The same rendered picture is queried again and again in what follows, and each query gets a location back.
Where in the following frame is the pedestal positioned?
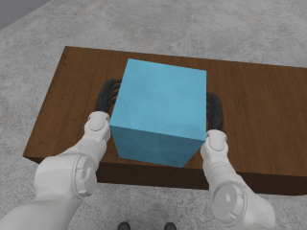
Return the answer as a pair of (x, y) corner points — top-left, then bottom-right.
(22, 46), (307, 196)

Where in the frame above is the robot right hand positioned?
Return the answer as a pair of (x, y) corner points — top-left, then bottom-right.
(206, 91), (224, 132)

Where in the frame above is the left robot upper arm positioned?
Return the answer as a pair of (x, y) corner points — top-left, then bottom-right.
(0, 153), (97, 230)

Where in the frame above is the robot left forearm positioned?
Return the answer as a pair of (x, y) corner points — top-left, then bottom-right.
(34, 111), (111, 188)

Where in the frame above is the right robot upper arm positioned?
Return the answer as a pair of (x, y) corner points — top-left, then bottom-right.
(211, 183), (282, 230)

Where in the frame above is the carton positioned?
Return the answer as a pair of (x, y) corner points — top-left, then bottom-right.
(109, 58), (206, 168)

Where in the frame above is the robot left hand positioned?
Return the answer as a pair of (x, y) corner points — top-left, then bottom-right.
(94, 78), (122, 114)

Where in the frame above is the robot right forearm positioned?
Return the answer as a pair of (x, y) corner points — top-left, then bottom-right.
(201, 129), (254, 202)

